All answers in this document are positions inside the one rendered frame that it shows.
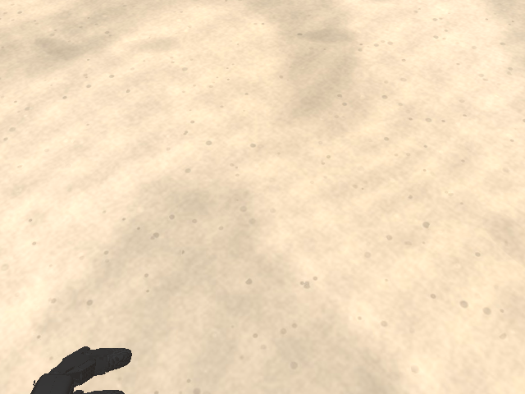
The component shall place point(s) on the left robot hand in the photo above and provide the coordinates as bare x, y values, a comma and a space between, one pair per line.
79, 367

